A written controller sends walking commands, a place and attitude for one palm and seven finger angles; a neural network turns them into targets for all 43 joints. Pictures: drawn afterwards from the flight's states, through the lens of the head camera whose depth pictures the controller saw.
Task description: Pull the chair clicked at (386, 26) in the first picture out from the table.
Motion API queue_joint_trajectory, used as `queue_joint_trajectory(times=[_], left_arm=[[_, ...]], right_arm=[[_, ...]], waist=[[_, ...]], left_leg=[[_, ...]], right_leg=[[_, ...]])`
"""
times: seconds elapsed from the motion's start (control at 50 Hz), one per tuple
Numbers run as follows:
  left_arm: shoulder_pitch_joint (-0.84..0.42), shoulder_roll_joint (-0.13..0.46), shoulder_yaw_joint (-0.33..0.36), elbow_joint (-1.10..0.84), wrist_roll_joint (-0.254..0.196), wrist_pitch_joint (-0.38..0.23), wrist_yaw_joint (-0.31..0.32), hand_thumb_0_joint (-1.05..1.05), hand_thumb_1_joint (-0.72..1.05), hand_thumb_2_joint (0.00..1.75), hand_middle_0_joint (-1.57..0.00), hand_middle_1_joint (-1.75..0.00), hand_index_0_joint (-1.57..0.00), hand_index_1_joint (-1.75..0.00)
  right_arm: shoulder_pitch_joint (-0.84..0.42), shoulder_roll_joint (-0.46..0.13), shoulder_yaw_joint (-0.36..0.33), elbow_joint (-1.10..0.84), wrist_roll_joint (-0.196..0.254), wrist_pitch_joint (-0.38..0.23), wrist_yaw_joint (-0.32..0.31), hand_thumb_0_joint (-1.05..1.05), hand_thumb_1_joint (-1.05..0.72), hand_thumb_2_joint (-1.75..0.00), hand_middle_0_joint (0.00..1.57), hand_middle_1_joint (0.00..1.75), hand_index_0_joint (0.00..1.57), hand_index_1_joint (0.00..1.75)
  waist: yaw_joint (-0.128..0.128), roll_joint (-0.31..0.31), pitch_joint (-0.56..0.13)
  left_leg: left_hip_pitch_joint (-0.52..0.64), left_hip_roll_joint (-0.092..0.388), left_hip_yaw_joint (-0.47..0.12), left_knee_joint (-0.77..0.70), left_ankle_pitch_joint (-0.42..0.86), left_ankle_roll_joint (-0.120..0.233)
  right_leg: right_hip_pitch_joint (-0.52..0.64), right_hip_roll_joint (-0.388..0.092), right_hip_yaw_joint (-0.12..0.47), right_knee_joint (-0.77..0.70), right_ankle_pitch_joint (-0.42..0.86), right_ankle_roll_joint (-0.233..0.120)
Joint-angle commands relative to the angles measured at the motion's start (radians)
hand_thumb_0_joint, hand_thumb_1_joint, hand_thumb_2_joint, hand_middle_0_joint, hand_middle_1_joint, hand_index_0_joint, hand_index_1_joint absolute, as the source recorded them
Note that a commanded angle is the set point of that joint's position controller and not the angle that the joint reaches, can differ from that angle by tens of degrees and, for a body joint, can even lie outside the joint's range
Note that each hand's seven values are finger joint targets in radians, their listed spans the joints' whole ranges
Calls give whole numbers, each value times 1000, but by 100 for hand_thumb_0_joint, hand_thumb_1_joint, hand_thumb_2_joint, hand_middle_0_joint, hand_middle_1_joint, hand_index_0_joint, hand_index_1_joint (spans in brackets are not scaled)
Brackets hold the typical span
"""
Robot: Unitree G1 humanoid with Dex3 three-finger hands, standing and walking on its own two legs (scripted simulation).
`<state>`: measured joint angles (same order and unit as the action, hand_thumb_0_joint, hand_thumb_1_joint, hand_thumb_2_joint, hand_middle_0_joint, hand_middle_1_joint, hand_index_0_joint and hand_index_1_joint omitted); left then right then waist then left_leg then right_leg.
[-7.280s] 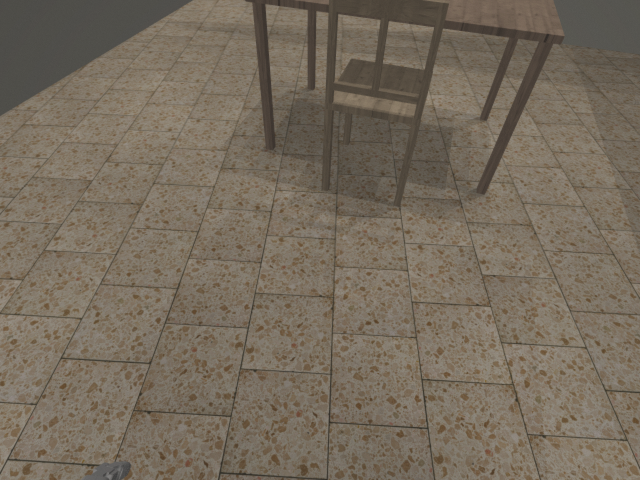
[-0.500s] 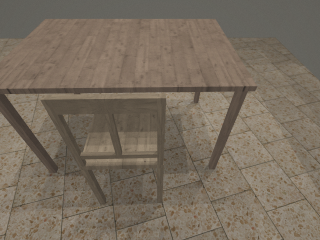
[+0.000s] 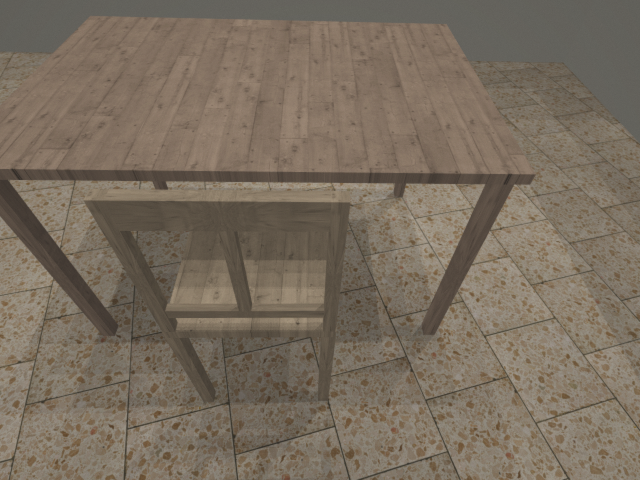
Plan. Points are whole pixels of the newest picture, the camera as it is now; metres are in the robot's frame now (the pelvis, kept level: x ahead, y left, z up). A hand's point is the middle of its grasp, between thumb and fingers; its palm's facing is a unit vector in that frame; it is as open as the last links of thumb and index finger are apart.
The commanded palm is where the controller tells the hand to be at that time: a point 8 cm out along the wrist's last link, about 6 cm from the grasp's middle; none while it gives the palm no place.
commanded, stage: look again from close up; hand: left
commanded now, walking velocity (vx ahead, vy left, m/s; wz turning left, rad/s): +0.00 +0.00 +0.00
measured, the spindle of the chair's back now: (237, 271) +0.47 +0.18 -0.11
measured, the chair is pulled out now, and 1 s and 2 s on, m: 0.00 0.00 0.00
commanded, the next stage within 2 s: raise the hand toward the chair's back in 0.48 s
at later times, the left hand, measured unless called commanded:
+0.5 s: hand out of the picture +0.00 +0.16 -0.18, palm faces +0.02 -0.98 -0.18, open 7.4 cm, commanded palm none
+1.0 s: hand (231, 464) +0.16 +0.13 -0.09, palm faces +0.05 -1.00 +0.06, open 9.2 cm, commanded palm +0.13 +0.21 -0.06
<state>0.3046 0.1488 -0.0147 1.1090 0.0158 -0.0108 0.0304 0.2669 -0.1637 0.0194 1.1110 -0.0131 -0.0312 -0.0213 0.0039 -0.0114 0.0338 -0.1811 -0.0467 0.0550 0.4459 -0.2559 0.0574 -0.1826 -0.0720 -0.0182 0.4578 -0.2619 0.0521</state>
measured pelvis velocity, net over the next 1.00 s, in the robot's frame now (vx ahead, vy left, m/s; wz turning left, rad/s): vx -0.04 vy -0.05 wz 0.01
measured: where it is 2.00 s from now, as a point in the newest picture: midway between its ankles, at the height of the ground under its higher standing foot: outside the picture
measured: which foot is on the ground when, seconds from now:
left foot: down 0.00-1.00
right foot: down 0.00-1.00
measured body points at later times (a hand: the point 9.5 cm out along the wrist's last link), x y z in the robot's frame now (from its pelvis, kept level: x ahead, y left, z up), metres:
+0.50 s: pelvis +0.01 -0.01 +0.00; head +0.02 -0.01 +0.45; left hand +0.00 +0.21 -0.16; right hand +0.01 -0.23 -0.16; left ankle -0.01 +0.08 -0.74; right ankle -0.01 -0.15 -0.74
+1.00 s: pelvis -0.04 -0.05 -0.08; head +0.02 -0.03 +0.37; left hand +0.15 +0.18 -0.09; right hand +0.19 -0.30 -0.11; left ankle -0.01 +0.08 -0.74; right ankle -0.01 -0.15 -0.74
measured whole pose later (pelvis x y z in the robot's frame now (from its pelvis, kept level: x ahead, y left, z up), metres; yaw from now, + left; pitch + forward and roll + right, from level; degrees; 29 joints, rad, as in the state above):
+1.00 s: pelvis -0.04 -0.05 -0.08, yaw +1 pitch +12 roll +1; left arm 0.37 0.15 0.14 0.26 -0.22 -0.49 -0.27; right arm 0.15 -0.26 -0.06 0.51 0.01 -0.22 0.01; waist 0.00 -0.08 -0.13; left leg -0.82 0.02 0.02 1.09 -0.49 -0.02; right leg -0.82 -0.03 -0.05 1.11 -0.51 -0.03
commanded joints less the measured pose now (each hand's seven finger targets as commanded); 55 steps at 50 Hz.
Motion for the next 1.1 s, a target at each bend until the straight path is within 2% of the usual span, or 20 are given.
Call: queue_joint_trajectory(times=[0.0, 0.54, 0.56, 0.58, 0.6, 0.62, 0.64, 0.66, 0.7, 0.72, 0.74, 0.76, 0.78, 0.8, 0.84, 0.9, 0.94, 0.98, 1.02, 1.08], left_arm=[[60, 102, 20, -24, -2, -12, 11, 0, 90, 90, -20, -30, -20, -30], [66, 98, 21, -17, -4, -14, 12, 0, 90, 90, -20, -30, -20, -30], [99, 124, 19, 8, 12, -32, 49, 0, 90, 90, -20, -30, -20, -30], [-640, 354, 161, -1545, -188, -243, 49, 0, 88, 89, -20, -30, -20, -30], [-467, 381, 199, -1461, -138, -206, 96, 0, 85, 88, -20, -29, -20, -29], [-199, 183, 85, -1202, -124, -153, 116, 0, 83, 87, -19, -29, -19, -29], [91, -57, -43, -942, -140, -50, 111, 0, 81, 86, -19, -29, -19, -29], [-45, -51, -51, -1156, -184, -71, 90, 0, 78, 85, -19, -28, -19, -28], [-70, -1, -6, -1132, -154, -175, 60, 0, 74, 83, -18, -27, -18, -27], [-40, 9, 37, -1034, -151, -226, 44, 0, 71, 82, -18, -27, -18, -27], [88, -66, 23, -910, -168, -286, 1, 0, 69, 81, -18, -27, -18, -27], [184, -74, 51, -846, -192, -355, -48, 0, 67, 80, -18, -26, -18, -26], [252, -55, 93, -838, -220, -433, -108, 0, 64, 79, -17, -26, -17, -26], [347, 11, 182, -796, -245, -498, -174, 0, 62, 78, -17, -26, -17, -26], [324, 83, 254, -831, -290, -604, -302, 0, 57, 76, -17, -25, -17, -25], [269, 176, 332, -859, -265, -545, -326, 0, 50, 73, -16, -24, -16, -24], [111, 188, 306, -1083, -273, -533, -292, 0, 46, 71, -16, -23, -16, -23], [-7, 219, 338, -1295, -279, -593, -231, 0, 41, 69, -15, -22, -15, -22], [-124, 237, 318, -1538, -279, -689, -201, 0, 36, 67, -15, -22, -15, -22], [-100, 161, 184, -1526, -285, -761, -252, 0, 29, 64, -14, -20, -14, -20]], right_arm=[[50, -93, -20, -21, 6, -11, -9, 0, -90, -90, 20, 30, 20, 30], [48, -82, -16, 14, 6, -7, -9, 0, -90, -90, 20, 30, 20, 30], [-17, -122, -23, -61, 15, -14, -3, 0, -90, -90, 20, 30, 20, 30], [22, -279, -55, -396, 57, -151, -43, 0, -90, -90, 20, 30, 20, 30], [-84, -167, -9, -346, 60, -225, -80, 0, -90, -90, 20, 30, 20, 30], [-42, -195, -36, -312, 36, -265, -75, 0, -90, -90, 20, 30, 20, 30], [-37, -145, -36, -291, 59, -265, -61, 0, -90, -90, 20, 30, 20, 30], [-36, -190, -45, -377, 66, -272, -55, 0, -90, -90, 20, 30, 20, 30], [-68, -214, -61, -448, 45, -298, -54, 0, -90, -90, 20, 30, 20, 30], [-45, -217, -74, -454, 28, -295, -47, 0, -90, -90, 20, 30, 20, 30], [-74, -208, -82, -479, 20, -298, -36, 0, -90, -90, 20, 30, 20, 30], [-94, -206, -89, -508, 18, -301, -25, 0, -90, -90, 20, 30, 20, 30], [-104, -204, -100, -532, 13, -302, -11, 0, -90, -90, 20, 30, 20, 30], [-109, -205, -111, -553, 17, -291, 11, 0, -90, -90, 20, 30, 20, 30], [-159, -221, -119, -637, 14, -278, 33, 0, -90, -90, 20, 30, 20, 30], [-181, -209, -120, -713, 30, -227, 31, 0, -90, -90, 20, 30, 20, 30], [-192, -196, -112, -777, 30, -214, 22, 0, -90, -90, 20, 30, 20, 30], [-152, -177, -110, -776, 18, -222, 9, 0, -90, -90, 20, 30, 20, 30], [-118, -170, -108, -748, 2, -234, -10, 0, -90, -90, 20, 30, 20, 30], [-96, -180, -94, -676, -1, -265, -28, 0, -90, -90, 20, 30, 20, 30]], waist=[[-1, 7, 21], [3, -3, 19], [19, -17, 42], [-90, 180, -457], [-43, 264, -367], [-36, 232, -334], [-50, 111, -150], [-47, 119, -87], [-71, 45, -28], [-71, -109, -31], [-36, -225, -12], [-2, -324, -25], [33, -348, -56], [78, -290, -83], [83, -206, -174], [113, 3, -247], [84, 74, -285], [57, 150, -397], [9, 180, -509], [-66, 167, -459]], left_leg=[[-7, 135, -111, -93, 238, -13], [8, 132, -108, -99, 218, -21], [-49, 149, -90, 85, 399, -49], [237, 65, -87, -19, 480, -56], [292, 107, -37, -35, 479, -62], [198, 108, -56, -42, 454, -80], [68, 100, -83, -48, 328, -67], [-27, 85, -108, -21, 196, -61], [-145, 50, -97, 79, 21, -52], [-228, 43, -107, 137, -20, -54], [-315, 49, -105, 196, -52, -59], [-403, 48, -92, 255, -79, -63], [-469, 41, -77, 301, -90, -70], [-499, 31, -58, 330, -60, -83], [-570, 7, -29, 427, -26, -84], [-654, -12, 8, 491, -66, -70], [-679, -3, 10, 526, -150, -56], [-635, 18, -14, 584, -101, -43], [-595, 37, -45, 643, -44, -30], [-610, 53, -68, 709, -35, -26]], right_leg=[[9, -38, 41, -54, 169, -60], [27, -46, 45, -81, 180, -64], [-7, -77, 82, -59, 481, -59], [46, 35, -28, 40, 408, -77], [-41, 62, -23, 84, 168, -73], [-92, 74, -63, 121, 29, -81], [-172, 64, -73, 125, -25, -69], [-163, 55, -87, 115, 9, -67], [-234, 56, -92, 93, -12, -66], [-315, 69, -105, 131, -63, -66], [-400, 76, -121, 190, -116, -67], [-460, 75, -116, 238, -168, -66], [-484, 75, -103, 278, -194, -69], [-454, 74, -81, 315, -155, -84], [-419, 59, -43, 407, -39, -88], [-430, 47, 14, 463, -61, -89], [-491, 43, 56, 452, -214, -83], [-502, 51, 84, 478, -175, -83], [-533, 68, 78, 532, -97, -81], [-652, 81, 60, 553, -82, -82]])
